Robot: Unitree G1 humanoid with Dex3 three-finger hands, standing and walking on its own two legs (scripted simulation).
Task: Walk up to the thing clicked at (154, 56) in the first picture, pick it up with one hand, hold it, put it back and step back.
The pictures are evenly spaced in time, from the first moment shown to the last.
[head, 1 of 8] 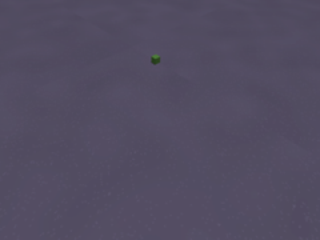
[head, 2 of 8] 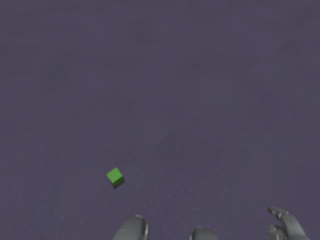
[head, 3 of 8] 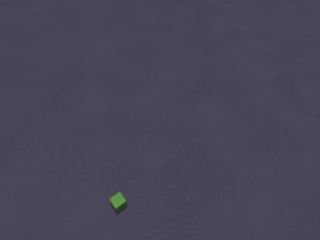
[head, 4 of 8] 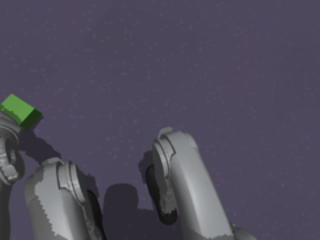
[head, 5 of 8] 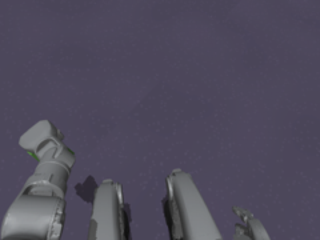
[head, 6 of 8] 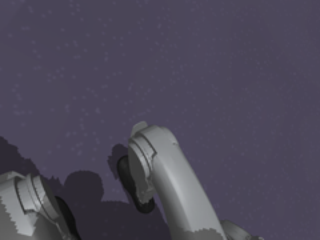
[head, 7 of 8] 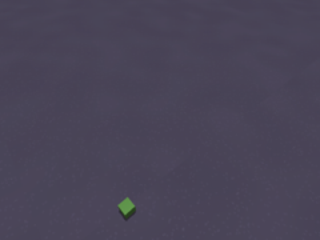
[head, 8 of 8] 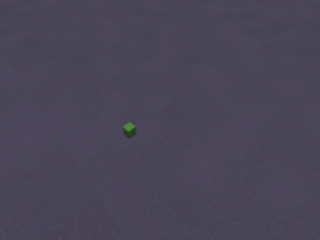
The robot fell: no
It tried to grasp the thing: yes
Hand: left
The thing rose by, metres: 0.66
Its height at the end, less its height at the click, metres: +0.00
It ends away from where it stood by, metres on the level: 0.02
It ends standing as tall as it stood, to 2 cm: yes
